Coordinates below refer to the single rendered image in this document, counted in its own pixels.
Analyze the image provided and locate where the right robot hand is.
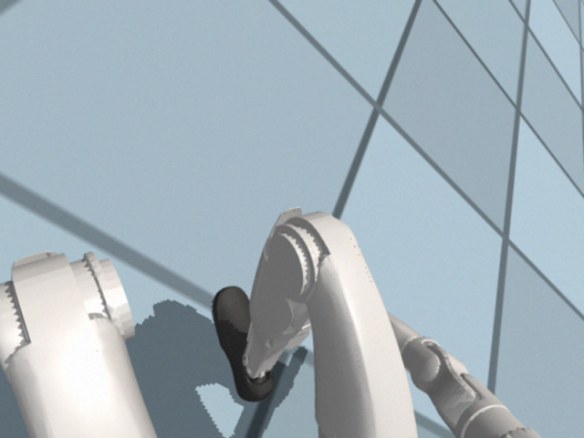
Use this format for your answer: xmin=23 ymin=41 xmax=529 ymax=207
xmin=386 ymin=310 xmax=422 ymax=354

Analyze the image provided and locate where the right robot arm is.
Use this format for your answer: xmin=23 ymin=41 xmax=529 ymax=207
xmin=401 ymin=337 xmax=541 ymax=438

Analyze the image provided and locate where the right robot foot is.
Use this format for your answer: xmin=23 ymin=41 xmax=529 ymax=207
xmin=213 ymin=287 xmax=273 ymax=402

